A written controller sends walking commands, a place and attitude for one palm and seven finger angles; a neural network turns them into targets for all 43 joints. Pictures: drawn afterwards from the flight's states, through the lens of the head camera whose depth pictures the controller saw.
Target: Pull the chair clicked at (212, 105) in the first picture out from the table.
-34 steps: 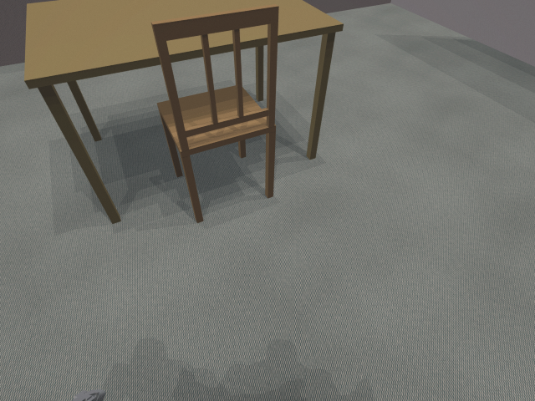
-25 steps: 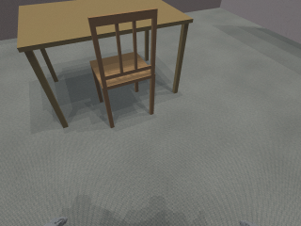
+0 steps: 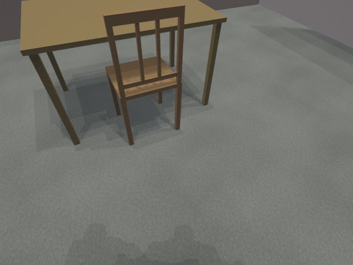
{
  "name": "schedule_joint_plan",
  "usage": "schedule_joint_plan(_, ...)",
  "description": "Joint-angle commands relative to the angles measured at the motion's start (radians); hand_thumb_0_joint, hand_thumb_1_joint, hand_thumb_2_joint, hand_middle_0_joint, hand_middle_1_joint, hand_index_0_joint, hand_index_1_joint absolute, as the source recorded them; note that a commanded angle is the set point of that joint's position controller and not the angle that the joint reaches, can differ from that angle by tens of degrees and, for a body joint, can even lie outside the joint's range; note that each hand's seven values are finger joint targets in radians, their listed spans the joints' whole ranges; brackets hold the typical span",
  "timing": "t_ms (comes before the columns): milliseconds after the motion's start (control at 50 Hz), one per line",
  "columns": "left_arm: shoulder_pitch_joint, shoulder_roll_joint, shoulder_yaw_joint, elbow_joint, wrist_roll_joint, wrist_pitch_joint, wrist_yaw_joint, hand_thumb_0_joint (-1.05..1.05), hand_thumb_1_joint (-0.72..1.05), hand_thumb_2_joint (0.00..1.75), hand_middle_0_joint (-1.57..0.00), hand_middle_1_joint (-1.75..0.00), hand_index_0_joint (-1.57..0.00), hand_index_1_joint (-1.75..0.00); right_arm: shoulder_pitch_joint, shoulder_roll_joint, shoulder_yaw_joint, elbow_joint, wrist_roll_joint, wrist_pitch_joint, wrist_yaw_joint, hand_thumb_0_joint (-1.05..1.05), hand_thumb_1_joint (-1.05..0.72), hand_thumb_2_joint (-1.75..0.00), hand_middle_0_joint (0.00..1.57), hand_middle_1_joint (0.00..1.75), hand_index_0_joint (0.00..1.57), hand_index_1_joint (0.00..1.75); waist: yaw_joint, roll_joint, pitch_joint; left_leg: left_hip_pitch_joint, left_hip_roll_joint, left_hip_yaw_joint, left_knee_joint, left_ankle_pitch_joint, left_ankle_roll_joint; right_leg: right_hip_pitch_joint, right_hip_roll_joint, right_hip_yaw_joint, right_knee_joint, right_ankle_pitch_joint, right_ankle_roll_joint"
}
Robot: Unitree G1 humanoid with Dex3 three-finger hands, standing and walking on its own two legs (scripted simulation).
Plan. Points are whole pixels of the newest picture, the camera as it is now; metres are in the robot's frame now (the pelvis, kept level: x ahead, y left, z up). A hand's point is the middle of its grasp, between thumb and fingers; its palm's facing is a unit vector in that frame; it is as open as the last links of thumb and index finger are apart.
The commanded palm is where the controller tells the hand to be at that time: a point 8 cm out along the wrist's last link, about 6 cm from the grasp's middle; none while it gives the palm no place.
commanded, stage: stand and wait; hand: left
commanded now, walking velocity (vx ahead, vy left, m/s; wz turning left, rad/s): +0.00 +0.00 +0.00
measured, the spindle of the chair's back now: (139, 53) +1.12 +0.27 -0.09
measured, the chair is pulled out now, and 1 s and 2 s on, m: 0.00 0.00 0.00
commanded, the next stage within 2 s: look at it before walking up in 0.26 s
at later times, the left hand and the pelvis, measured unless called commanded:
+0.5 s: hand out of the picture +0.06 +0.25 -0.16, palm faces -0.02 -0.95 -0.33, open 7.3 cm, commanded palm none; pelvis -0.01 +0.00 +0.00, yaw +0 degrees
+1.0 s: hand out of the picture +0.07 +0.24 -0.15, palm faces -0.02 -0.94 -0.34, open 7.4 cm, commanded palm none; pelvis +0.00 +0.00 +0.00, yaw +0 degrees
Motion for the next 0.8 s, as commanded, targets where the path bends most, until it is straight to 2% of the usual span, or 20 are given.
schedule_joint_plan(0, -0.058, 0.201, 0.037, -0.067, 0.000, -0.024, 0.012, 0.00, 0.90, 0.90, -0.20, -0.30, -0.20, -0.30, -0.065, -0.203, -0.040, -0.064, 0.000, -0.031, -0.014, 0.00, -0.90, -0.90, 0.20, 0.30, 0.20, 0.30, -0.003, 0.010, -0.052, -0.012, 0.100, -0.092, -0.070, 0.123, 0.042, 0.001, -0.114, 0.105, -0.086, 0.094, -0.031)
schedule_joint_plan(60, -0.059, 0.198, 0.036, -0.062, 0.001, -0.023, 0.011, 0.00, 0.90, 0.90, -0.20, -0.30, -0.20, -0.30, -0.063, -0.201, -0.039, -0.057, -0.002, -0.031, -0.014, 0.00, -0.90, -0.90, 0.20, 0.30, 0.20, 0.30, -0.001, 0.014, -0.031, -0.023, 0.101, -0.096, -0.080, 0.103, 0.042, -0.010, -0.113, 0.106, -0.096, 0.066, -0.029)
schedule_joint_plan(280, -0.059, 0.196, 0.036, -0.063, 0.003, -0.023, 0.010, 0.00, 0.90, 0.90, -0.20, -0.30, -0.20, -0.30, -0.058, -0.202, -0.040, -0.055, -0.002, -0.033, -0.011, 0.00, -0.90, -0.90, 0.20, 0.30, 0.20, 0.30, -0.002, 0.014, -0.030, -0.029, 0.100, -0.104, -0.091, 0.083, 0.042, -0.022, -0.112, 0.111, -0.104, 0.031, -0.027)
schedule_joint_plan(660, -0.053, 0.197, 0.036, -0.058, 0.003, -0.027, 0.010, 0.00, 0.90, 0.90, -0.20, -0.30, -0.20, -0.30, -0.062, -0.205, -0.038, -0.055, -0.001, -0.034, -0.013, 0.00, -0.90, -0.90, 0.20, 0.30, 0.20, 0.30, -0.004, 0.021, -0.062, 0.010, 0.105, -0.100, -0.086, 0.155, 0.040, 0.002, -0.115, 0.107, -0.098, 0.119, -0.028)
schedule_joint_plan(780, -0.053, 0.200, 0.035, -0.055, 0.003, -0.027, 0.011, 0.00, 0.90, 0.90, -0.20, -0.30, -0.20, -0.30, -0.067, -0.205, -0.036, -0.053, 0.000, -0.033, -0.013, 0.00, -0.90, -0.90, 0.20, 0.30, 0.20, 0.30, -0.002, 0.016, -0.053, 0.011, 0.106, -0.098, -0.090, 0.160, 0.039, 0.003, -0.116, 0.106, -0.103, 0.129, -0.027)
